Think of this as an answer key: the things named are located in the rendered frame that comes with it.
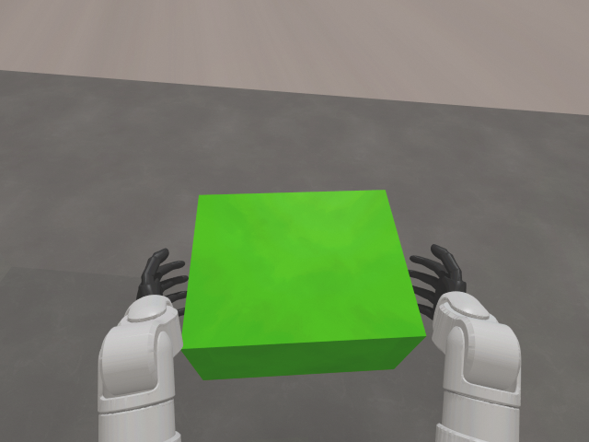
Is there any robot right forearm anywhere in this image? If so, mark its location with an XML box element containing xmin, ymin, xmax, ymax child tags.
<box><xmin>432</xmin><ymin>291</ymin><xmax>521</xmax><ymax>442</ymax></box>

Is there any left robot hand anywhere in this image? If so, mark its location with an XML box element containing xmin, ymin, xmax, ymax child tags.
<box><xmin>136</xmin><ymin>249</ymin><xmax>189</xmax><ymax>316</ymax></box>

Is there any right robot hand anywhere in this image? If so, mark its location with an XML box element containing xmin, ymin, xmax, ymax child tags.
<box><xmin>408</xmin><ymin>244</ymin><xmax>467</xmax><ymax>320</ymax></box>

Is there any carton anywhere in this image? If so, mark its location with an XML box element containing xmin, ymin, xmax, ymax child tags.
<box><xmin>181</xmin><ymin>190</ymin><xmax>426</xmax><ymax>380</ymax></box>

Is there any robot left forearm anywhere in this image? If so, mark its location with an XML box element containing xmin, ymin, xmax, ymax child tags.
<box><xmin>98</xmin><ymin>295</ymin><xmax>183</xmax><ymax>442</ymax></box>

